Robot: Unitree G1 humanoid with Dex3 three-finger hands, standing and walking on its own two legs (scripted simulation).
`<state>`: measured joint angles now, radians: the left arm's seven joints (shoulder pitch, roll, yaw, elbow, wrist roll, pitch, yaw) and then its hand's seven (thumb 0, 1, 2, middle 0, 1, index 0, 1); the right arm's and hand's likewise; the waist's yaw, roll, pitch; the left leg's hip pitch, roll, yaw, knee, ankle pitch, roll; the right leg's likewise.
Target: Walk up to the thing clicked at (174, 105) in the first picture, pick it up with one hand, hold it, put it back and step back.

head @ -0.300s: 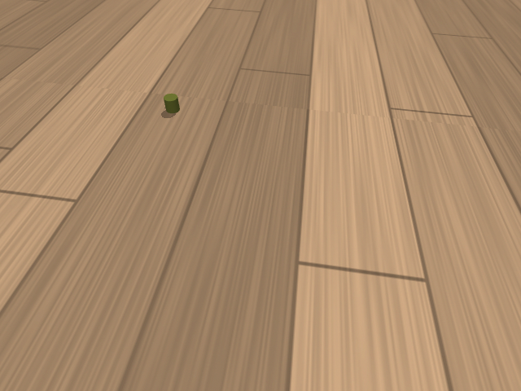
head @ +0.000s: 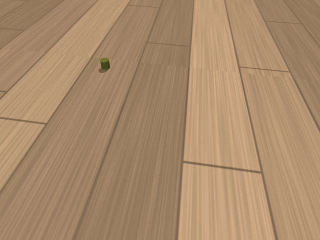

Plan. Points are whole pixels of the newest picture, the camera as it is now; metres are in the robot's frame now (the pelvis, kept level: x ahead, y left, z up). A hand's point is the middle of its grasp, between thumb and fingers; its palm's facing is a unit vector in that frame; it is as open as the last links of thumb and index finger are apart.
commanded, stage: stand
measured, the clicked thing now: (104, 63) +1.91 +0.60 -0.74
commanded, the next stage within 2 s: walk up in 0.82 s
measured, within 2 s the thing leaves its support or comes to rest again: neither
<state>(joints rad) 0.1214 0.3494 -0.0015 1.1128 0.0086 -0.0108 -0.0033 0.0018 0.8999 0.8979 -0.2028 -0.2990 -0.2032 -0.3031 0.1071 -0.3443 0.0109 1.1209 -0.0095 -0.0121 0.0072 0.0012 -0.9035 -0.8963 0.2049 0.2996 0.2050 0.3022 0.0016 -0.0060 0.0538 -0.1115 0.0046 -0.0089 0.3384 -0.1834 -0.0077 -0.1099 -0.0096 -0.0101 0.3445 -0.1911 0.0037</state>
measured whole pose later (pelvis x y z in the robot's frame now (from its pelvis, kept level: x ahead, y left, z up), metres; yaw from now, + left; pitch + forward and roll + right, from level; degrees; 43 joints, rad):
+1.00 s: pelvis -0.01 -0.03 -0.01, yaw +8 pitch -1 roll +0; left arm 0.08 0.40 0.06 0.91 0.02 0.01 -0.01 0.00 0.90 0.90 -0.20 -0.30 -0.20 -0.30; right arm 0.20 -0.37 -0.06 0.94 -0.02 0.03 0.01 0.00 -0.90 -0.90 0.21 0.30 0.21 0.30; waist -0.02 -0.01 0.11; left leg -0.29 -0.03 -0.15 0.53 -0.23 -0.03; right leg -0.22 0.01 -0.01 0.54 -0.30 -0.03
